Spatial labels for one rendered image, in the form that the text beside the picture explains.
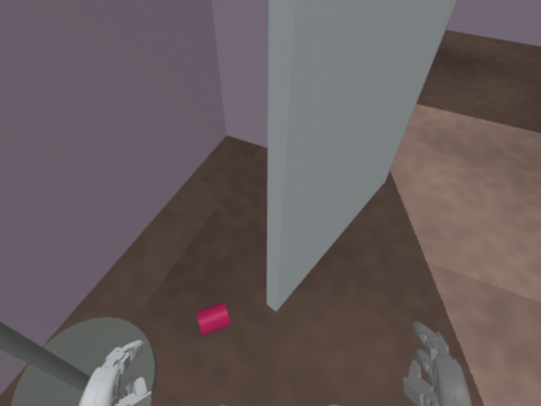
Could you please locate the coat stand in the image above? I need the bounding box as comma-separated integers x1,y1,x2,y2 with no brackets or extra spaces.
0,317,158,406

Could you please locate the right robot hand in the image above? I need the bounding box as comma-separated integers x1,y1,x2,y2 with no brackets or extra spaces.
403,321,472,406

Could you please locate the left robot hand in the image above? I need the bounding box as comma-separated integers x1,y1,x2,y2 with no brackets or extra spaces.
79,340,152,406

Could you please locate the can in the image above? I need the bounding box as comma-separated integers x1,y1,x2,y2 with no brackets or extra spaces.
196,302,231,336

